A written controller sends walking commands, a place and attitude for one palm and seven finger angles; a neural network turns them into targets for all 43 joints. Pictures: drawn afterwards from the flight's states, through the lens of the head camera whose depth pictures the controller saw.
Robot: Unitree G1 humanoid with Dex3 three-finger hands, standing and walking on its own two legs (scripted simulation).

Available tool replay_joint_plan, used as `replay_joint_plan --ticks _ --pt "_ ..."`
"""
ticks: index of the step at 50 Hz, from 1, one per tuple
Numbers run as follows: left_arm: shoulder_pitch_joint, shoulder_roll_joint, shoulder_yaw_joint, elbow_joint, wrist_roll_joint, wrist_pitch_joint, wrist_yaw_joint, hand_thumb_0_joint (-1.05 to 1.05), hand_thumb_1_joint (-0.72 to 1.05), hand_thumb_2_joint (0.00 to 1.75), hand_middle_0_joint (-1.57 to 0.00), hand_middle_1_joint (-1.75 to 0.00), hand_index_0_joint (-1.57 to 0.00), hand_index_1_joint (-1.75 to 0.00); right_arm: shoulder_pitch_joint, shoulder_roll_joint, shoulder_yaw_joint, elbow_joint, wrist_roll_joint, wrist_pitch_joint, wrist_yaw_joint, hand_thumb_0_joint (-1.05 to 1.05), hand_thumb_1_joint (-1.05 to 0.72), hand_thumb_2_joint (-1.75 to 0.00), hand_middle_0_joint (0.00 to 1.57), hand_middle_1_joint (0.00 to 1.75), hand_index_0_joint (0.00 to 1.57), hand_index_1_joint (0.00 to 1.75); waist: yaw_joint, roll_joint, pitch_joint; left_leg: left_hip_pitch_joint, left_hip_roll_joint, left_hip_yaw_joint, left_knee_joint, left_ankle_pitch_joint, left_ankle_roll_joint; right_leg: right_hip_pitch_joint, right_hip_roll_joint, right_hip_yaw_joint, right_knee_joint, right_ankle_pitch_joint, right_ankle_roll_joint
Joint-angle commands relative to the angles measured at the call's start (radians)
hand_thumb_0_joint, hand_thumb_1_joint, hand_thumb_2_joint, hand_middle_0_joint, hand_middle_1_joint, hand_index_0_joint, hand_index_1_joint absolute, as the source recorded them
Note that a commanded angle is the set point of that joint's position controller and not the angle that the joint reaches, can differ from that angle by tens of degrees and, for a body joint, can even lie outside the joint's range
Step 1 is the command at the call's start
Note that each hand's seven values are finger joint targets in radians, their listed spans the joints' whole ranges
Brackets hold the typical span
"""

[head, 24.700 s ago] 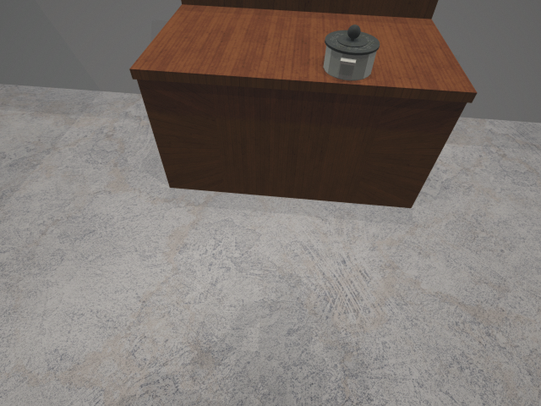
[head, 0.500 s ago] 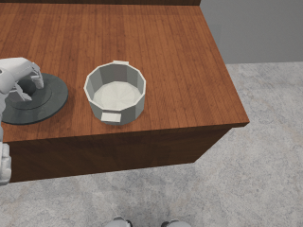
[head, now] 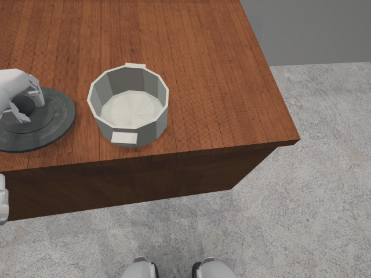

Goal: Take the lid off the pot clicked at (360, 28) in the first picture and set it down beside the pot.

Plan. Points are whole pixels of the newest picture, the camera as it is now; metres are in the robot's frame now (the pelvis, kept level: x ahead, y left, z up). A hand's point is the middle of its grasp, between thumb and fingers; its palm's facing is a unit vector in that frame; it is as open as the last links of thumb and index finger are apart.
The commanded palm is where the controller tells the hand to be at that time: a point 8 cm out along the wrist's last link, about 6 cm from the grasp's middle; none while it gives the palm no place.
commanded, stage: lower the lid onto the table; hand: left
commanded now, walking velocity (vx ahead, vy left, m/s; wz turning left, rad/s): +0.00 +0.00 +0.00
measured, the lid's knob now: (22, 105) +0.50 +0.32 +0.01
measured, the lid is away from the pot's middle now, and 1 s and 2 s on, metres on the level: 0.23 0.25 0.25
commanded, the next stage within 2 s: open the fingers wide in 0.24 s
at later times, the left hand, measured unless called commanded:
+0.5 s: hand (18, 125) +0.46 +0.33 -0.01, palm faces -0.48 -0.11 -0.87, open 7.0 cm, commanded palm +0.49 +0.32 +0.06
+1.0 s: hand (10, 124) +0.45 +0.33 +0.01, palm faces -0.44 -0.09 -0.89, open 8.2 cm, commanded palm +0.49 +0.31 +0.06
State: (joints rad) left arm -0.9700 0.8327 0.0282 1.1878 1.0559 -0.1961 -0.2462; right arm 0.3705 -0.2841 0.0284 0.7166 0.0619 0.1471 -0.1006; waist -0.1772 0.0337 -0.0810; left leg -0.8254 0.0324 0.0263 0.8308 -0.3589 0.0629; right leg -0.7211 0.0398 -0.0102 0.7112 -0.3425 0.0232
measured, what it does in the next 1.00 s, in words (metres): stands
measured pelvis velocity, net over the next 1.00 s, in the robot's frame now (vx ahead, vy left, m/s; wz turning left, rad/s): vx -0.01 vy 0.02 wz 0.01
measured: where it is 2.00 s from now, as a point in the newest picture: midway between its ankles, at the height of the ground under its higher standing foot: outside the picture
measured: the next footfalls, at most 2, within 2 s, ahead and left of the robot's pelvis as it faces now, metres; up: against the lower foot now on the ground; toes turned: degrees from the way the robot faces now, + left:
none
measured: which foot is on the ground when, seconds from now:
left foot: down 0.00-1.00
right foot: down 0.00-1.00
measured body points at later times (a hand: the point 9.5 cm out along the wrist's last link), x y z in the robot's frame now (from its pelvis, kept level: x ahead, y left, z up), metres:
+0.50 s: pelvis +0.00 +0.01 -0.01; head +0.13 +0.04 +0.42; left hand +0.48 +0.33 +0.04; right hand -0.02 -0.27 -0.11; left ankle +0.01 +0.08 -0.70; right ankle -0.01 -0.15 -0.70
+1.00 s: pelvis -0.01 +0.02 -0.01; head +0.11 +0.05 +0.42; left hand +0.47 +0.33 +0.06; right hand -0.01 -0.27 -0.12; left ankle +0.01 +0.08 -0.70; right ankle -0.01 -0.14 -0.70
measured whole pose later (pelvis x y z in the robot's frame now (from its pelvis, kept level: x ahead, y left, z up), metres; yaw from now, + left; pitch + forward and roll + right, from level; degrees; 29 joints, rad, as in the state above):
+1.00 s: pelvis -0.01 +0.02 -0.01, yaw +1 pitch +20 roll -5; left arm -0.93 0.76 -0.01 1.15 1.04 -0.16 -0.17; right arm 0.35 -0.28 0.01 0.70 0.06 0.19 -0.06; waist -0.14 0.04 -0.10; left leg -0.88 0.01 0.01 0.89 -0.37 0.08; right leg -0.76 0.03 -0.02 0.76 -0.36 0.02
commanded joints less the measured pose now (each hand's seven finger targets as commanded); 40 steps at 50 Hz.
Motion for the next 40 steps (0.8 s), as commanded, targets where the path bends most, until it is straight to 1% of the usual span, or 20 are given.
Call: replay_joint_plan --ticks 1,2,3,5,7,10,12,15,16,17,21,22,26,29,30,31,35,36,39,40 --pt "-0.49 0.38 0.086 -0.226 -0.013 -0.004 0.056 0.0 0.76 0.8 -1.03 -1.11 -0.9 -1.07 0.178 -0.204 -0.066 -0.028 -0.008 -0.004 -0.02 0.0 -0.9 -0.9 0.2 0.3 0.2 0.3 0.009 0.213 -0.529 0.595 -0.009 -0.06 -0.021 0.563 0.008 -0.034 0.05 -0.058 -0.053 0.268 -0.058" --pt "-0.495 0.387 0.087 -0.218 -0.011 -0.002 0.056 0.0 0.76 0.8 -1.03 -1.11 -0.9 -1.07 0.174 -0.204 -0.064 -0.022 -0.006 -0.002 -0.017 0.0 -0.9 -0.9 0.2 0.3 0.2 0.3 0.014 0.233 -0.501 0.579 -0.006 -0.059 -0.017 0.546 0.006 -0.045 0.047 -0.059 -0.05 0.258 -0.061" --pt "-0.495 0.401 0.098 -0.23 -0.006 -0.002 0.06 0.0 0.76 0.8 -1.03 -1.11 -0.9 -1.07 0.18 -0.206 -0.065 -0.027 -0.01 0.001 -0.017 0.0 -0.9 -0.9 0.2 0.3 0.2 0.3 0.012 0.225 -0.524 0.582 -0.007 -0.064 -0.018 0.543 0.005 -0.046 0.049 -0.06 -0.048 0.25 -0.06" --pt "-0.503 0.364 0.076 -0.235 -0.014 -0.006 0.058 0.0 0.76 0.8 -1.03 -1.11 -0.9 -1.07 0.172 -0.203 -0.064 -0.027 -0.008 0.001 -0.016 0.0 -0.9 -0.9 0.2 0.3 0.2 0.3 0.007 0.213 -0.508 0.563 -0.007 -0.058 -0.013 0.531 0.012 -0.049 0.047 -0.061 -0.046 0.258 -0.06" --pt "-0.469 0.395 0.092 -0.186 -0.01 -0.004 0.058 0.0 0.76 0.8 -1.03 -1.11 -0.9 -1.07 0.177 -0.205 -0.061 -0.028 -0.007 0.004 -0.018 0.0 -0.9 -0.9 0.2 0.3 0.2 0.3 0.006 0.184 -0.495 0.527 -0.011 -0.055 -0.001 0.497 0.013 -0.047 0.051 -0.06 -0.037 0.245 -0.059" --pt "-0.52 0.384 0.08 -0.255 -0.013 -0.013 0.057 0.0 0.76 0.8 -1.03 -1.11 -0.9 -1.07 0.178 -0.202 -0.061 -0.027 -0.007 0.001 -0.019 0.0 -0.9 -0.9 0.2 0.3 0.2 0.3 0.004 0.246 -0.535 0.563 -0.006 -0.057 0.005 0.533 0.013 -0.06 0.048 -0.058 -0.028 0.258 -0.061" --pt "-0.508 0.432 0.12 -0.272 -0.009 -0.022 0.06 0.0 0.76 0.8 -1.03 -1.11 -0.9 -1.07 0.183 -0.205 -0.065 -0.026 -0.014 0.005 -0.022 0.0 -0.9 -0.9 0.2 0.3 0.2 0.3 0.01 0.26 -0.578 0.591 -0.004 -0.064 0.02 0.575 0.011 -0.06 0.051 -0.056 -0.026 0.268 -0.06" --pt "-0.479 0.393 0.096 -0.219 -0.016 -0.021 0.062 0.0 0.76 0.8 -1.03 -1.11 -0.9 -1.07 0.177 -0.202 -0.059 -0.029 -0.009 0.008 -0.021 0.0 -0.9 -0.9 0.2 0.3 0.2 0.3 -0.001 0.219 -0.519 0.54 -0.005 -0.061 0.024 0.55 0.013 -0.084 0.052 -0.061 -0.017 0.254 -0.058" --pt "-0.478 0.409 0.098 -0.216 -0.009 -0.022 0.067 0.0 0.76 0.8 -1.03 -1.11 -0.9 -1.07 0.18 -0.208 -0.056 -0.027 -0.011 0.01 -0.021 0.0 -0.9 -0.9 0.2 0.3 0.2 0.3 -0.002 0.239 -0.52 0.542 -0.004 -0.064 0.022 0.542 0.008 -0.099 0.055 -0.062 -0.013 0.235 -0.059" --pt "-0.242 0.287 0.097 -0.188 -0.024 -0.007 0.061 0.0 0.76 0.8 -1.03 -1.11 -0.9 -1.07 0.166 -0.176 -0.077 -0.061 -0.016 0.018 0.007 0.0 -0.9 -0.9 0.2 0.3 0.2 0.3 0.064 0.255 -0.539 0.572 -0.019 -0.07 0.017 0.608 -0.005 -0.074 0.056 -0.075 -0.015 0.243 -0.075" --pt "-0.404 0.344 0.116 -0.334 -0.027 -0.008 0.079 0.0 0.7 0.76 -0.96 -1.1 -0.84 -1.06 0.153 -0.196 -0.087 -0.046 -0.019 0.052 0.02 0.0 -0.9 -0.9 0.2 0.3 0.2 0.3 0.027 0.238 -0.576 0.621 -0.005 -0.075 0.009 0.614 -0.006 -0.08 0.057 -0.064 -0.026 0.249 -0.064" --pt "-0.412 0.386 0.145 -0.332 -0.016 -0.008 0.092 0.0 0.68 0.75 -0.94 -1.09 -0.82 -1.06 0.153 -0.196 -0.085 -0.043 -0.017 0.05 0.017 0.0 -0.9 -0.9 0.2 0.3 0.2 0.3 0.035 0.245 -0.569 0.611 -0.009 -0.078 0.012 0.593 -0.002 -0.079 0.056 -0.064 -0.026 0.244 -0.065" --pt "-0.419 0.377 0.135 -0.329 -0.013 -0.004 0.117 0.0 0.61 0.72 -0.86 -1.08 -0.76 -1.05 0.15 -0.196 -0.079 -0.037 -0.015 0.038 0.012 0.0 -0.9 -0.9 0.2 0.3 0.2 0.3 0.03 0.259 -0.555 0.632 -0.004 -0.087 -0.002 0.586 -0.009 -0.092 0.054 -0.069 -0.028 0.223 -0.068" --pt "-0.38 0.292 0.075 -0.245 -0.023 0.016 0.116 0.0 0.56 0.7 -0.81 -1.07 -0.72 -1.04 0.143 -0.193 -0.079 -0.037 -0.009 0.034 0.019 0.0 -0.9 -0.9 0.2 0.3 0.2 0.3 0.017 0.224 -0.472 0.584 -0.007 -0.083 -0.006 0.51 -0.008 -0.12 0.054 -0.072 -0.033 0.188 -0.069" --pt "-0.419 0.289 0.077 -0.304 -0.033 0.009 0.109 0.0 0.54 0.69 -0.79 -1.06 -0.7 -1.04 0.141 -0.195 -0.079 -0.038 -0.008 0.032 0.018 0.0 -0.9 -0.9 0.2 0.3 0.2 0.3 0.023 0.244 -0.491 0.612 0.0 -0.086 -0.013 0.545 -0.007 -0.115 0.048 -0.075 -0.031 0.199 -0.07" --pt "-0.442 0.305 0.084 -0.354 -0.029 0.004 0.107 0.0 0.52 0.69 -0.77 -1.06 -0.69 -1.03 0.146 -0.195 -0.085 -0.04 -0.014 0.033 0.016 0.0 -0.9 -0.9 0.2 0.3 0.2 0.3 0.024 0.259 -0.562 0.659 -0.003 -0.09 -0.011 0.571 -0.009 -0.097 0.052 -0.068 -0.035 0.212 -0.068" --pt "-0.399 0.289 0.08 -0.283 -0.039 0.0 0.099 0.0 0.45 0.66 -0.7 -1.04 -0.63 -1.02 0.143 -0.194 -0.078 -0.042 -0.008 0.026 0.013 0.0 -0.9 -0.9 0.2 0.3 0.2 0.3 0.022 0.221 -0.493 0.615 -0.003 -0.094 -0.009 0.549 -0.008 -0.118 0.05 -0.075 -0.03 0.197 -0.07" --pt "-0.428 0.283 0.071 -0.32 -0.037 -0.005 0.1 0.0 0.43 0.65 -0.68 -1.04 -0.61 -1.02 0.146 -0.198 -0.082 -0.041 -0.013 0.028 0.011 0.0 -0.9 -0.9 0.2 0.3 0.2 0.3 0.016 0.215 -0.526 0.639 0.0 -0.1 -0.012 0.553 -0.01 -0.121 0.052 -0.074 -0.03 0.193 -0.067" --pt "-0.392 0.283 0.069 -0.249 -0.031 0.001 0.107 0.0 0.38 0.62 -0.63 -1.03 -0.57 -1.01 0.139 -0.199 -0.078 -0.042 -0.009 0.027 0.012 0.0 -0.9 -0.9 0.2 0.3 0.2 0.3 0.015 0.18 -0.462 0.567 -0.006 -0.094 -0.014 0.459 -0.005 -0.128 0.051 -0.075 -0.03 0.163 -0.069" --pt "-0.425 0.291 0.075 -0.298 -0.035 -0.008 0.106 0.0 0.37 0.61 -0.61 -1.03 -0.55 -1.01 0.138 -0.2 -0.077 -0.044 -0.007 0.025 0.01 0.0 -0.9 -0.9 0.2 0.3 0.2 0.3 0.024 0.217 -0.483 0.592 -0.002 -0.097 -0.019 0.487 -0.007 -0.123 0.046 -0.073 -0.028 0.169 -0.072"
